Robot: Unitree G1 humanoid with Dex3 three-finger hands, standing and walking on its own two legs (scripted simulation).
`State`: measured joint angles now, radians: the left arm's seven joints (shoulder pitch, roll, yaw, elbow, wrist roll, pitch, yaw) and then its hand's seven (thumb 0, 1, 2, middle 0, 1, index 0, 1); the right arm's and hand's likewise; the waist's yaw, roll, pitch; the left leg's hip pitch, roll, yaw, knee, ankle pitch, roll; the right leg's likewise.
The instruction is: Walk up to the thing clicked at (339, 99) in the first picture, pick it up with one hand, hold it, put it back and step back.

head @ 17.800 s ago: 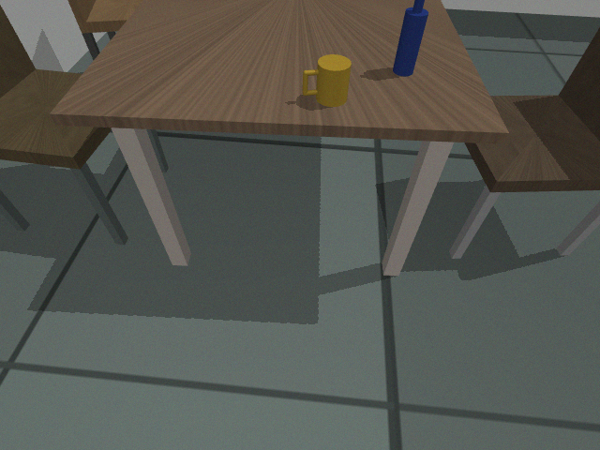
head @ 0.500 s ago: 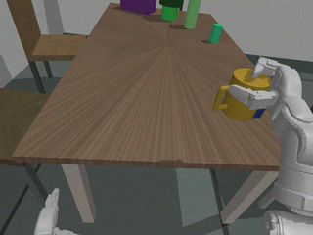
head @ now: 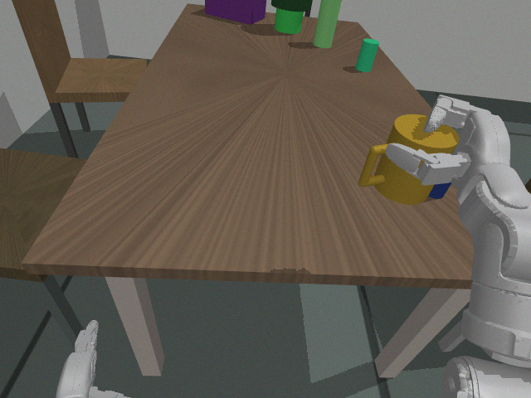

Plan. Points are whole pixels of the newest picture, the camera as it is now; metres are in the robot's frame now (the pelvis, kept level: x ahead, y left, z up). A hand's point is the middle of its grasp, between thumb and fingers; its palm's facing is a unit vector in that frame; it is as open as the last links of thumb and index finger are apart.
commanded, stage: hold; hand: right
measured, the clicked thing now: (401, 161) +0.34 -0.16 +0.24
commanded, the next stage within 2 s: crouch in 0.42 s
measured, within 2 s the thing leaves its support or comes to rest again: neither
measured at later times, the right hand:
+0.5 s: hand (424, 143) +0.33 -0.17 +0.28, palm faces +0.16 +0.99 -0.01, open 6.7 cm
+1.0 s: hand (409, 172) +0.37 -0.20 +0.20, palm faces +0.23 +0.97 +0.00, open 6.6 cm
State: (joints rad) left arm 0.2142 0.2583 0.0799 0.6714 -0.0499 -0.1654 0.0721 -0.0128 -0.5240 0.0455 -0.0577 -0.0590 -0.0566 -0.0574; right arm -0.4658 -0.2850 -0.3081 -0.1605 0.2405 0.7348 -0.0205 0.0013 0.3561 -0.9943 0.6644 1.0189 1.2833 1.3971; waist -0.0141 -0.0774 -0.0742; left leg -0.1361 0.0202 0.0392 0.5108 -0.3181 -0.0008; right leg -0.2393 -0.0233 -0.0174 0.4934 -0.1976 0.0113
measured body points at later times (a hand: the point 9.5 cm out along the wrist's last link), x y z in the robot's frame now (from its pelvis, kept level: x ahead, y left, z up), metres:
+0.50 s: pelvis +0.00 +0.00 +0.00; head -0.05 +0.03 +0.45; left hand +0.17 +0.26 -0.08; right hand +0.32 -0.23 +0.28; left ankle -0.02 +0.12 -0.74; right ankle +0.05 -0.13 -0.74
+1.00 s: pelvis -0.01 +0.00 +0.00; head -0.03 +0.02 +0.45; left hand +0.15 +0.26 -0.08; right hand +0.35 -0.25 +0.20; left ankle -0.02 +0.12 -0.74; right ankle +0.05 -0.13 -0.74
